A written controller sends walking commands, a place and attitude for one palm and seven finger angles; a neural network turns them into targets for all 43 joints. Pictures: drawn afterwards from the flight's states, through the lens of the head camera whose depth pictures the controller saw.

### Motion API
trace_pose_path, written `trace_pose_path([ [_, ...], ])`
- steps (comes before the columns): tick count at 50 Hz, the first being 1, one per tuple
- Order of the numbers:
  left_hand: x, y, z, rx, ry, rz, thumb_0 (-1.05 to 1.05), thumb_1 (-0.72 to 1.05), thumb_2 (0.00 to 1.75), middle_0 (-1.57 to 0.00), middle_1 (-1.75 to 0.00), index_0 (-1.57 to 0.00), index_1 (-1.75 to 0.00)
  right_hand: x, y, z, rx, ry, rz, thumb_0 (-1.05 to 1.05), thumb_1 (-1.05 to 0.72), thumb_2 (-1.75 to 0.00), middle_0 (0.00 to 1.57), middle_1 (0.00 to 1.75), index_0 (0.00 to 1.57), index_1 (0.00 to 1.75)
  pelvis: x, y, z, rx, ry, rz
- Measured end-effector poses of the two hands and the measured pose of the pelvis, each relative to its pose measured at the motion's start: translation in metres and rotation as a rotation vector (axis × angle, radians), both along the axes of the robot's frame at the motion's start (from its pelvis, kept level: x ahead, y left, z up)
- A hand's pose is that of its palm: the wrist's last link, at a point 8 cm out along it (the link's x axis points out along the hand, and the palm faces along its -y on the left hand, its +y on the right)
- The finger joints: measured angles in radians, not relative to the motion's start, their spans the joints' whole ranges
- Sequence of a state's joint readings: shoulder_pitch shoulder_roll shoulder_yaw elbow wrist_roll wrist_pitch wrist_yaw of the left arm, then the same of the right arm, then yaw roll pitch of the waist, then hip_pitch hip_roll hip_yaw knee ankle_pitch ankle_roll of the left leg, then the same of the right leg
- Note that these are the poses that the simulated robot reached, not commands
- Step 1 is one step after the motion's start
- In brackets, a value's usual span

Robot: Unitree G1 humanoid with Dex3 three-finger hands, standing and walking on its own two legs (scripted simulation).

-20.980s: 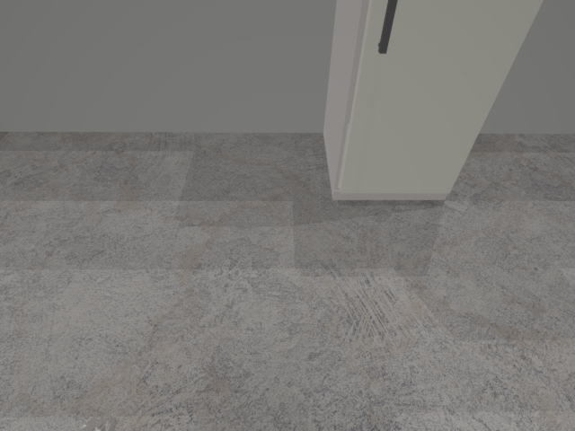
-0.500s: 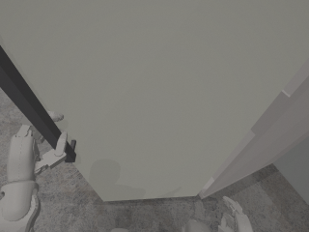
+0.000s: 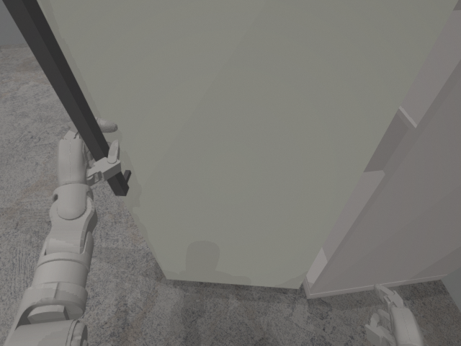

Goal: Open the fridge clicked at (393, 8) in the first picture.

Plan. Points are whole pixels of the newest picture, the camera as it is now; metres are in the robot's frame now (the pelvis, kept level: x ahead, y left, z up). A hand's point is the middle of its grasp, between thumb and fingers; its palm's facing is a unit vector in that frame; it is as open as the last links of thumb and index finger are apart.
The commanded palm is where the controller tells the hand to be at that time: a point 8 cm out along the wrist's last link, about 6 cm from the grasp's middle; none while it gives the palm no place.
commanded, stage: stop walking and hold the door back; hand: left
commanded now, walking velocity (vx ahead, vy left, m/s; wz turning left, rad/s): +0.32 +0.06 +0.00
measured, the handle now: (89, 112) +0.41 +0.27 +0.19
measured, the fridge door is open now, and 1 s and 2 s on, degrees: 78 72 71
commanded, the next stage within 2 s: loosen the grip on the handle in 1.02 s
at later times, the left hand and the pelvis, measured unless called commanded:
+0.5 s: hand (120, 140) +0.42 +0.24 +0.12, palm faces +0.35 -0.90 -0.27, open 5.6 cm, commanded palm +0.38 +0.31 +0.11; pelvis -0.04 -0.02 -0.02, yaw -2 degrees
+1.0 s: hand (117, 144) +0.41 +0.25 +0.12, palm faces +0.26 -0.93 -0.27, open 5.8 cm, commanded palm +0.38 +0.31 +0.11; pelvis -0.03 +0.01 -0.01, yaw -6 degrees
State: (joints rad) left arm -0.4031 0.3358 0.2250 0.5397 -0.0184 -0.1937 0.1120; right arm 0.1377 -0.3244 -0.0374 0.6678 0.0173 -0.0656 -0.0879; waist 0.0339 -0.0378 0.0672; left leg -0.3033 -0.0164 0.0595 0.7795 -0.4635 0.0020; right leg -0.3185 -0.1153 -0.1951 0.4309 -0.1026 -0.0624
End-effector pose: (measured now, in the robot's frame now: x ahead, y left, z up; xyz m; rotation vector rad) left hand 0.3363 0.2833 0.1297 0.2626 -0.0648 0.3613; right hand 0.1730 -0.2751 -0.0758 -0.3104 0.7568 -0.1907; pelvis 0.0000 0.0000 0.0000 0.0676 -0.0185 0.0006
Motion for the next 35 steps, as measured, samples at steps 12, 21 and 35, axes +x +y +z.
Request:
trace_pose_path([
  [12,0.023,0.006,0.006,-0.030,0.096,-0.062,-0.03,0.64,0.76,-0.45,-1.40,-0.43,-1.40,-0.140,0.033,-0.032,0.075,0.215,-0.119,0.01,-0.91,-0.90,0.20,0.30,0.20,0.30,-0.044,0.010,-0.001,-0.083,-0.010,0.008],
  [21,0.041,0.003,0.009,0.005,0.142,0.007,-0.06,0.62,0.75,-0.45,-1.40,-0.45,-1.40,-0.220,0.018,-0.079,0.137,0.463,-0.197,0.01,-0.90,-0.90,0.20,0.30,0.21,0.30,-0.039,-0.017,-0.021,-0.076,-0.008,-0.037],
  [35,0.059,0.002,0.003,-0.115,0.085,-0.033,-0.01,0.65,0.79,-0.44,-1.40,-0.45,-1.40,-0.151,-0.041,-0.023,-0.058,0.179,-0.238,0.01,-0.91,-0.90,0.20,0.30,0.20,0.30,-0.031,0.000,-0.011,-0.066,-0.020,-0.066],
])
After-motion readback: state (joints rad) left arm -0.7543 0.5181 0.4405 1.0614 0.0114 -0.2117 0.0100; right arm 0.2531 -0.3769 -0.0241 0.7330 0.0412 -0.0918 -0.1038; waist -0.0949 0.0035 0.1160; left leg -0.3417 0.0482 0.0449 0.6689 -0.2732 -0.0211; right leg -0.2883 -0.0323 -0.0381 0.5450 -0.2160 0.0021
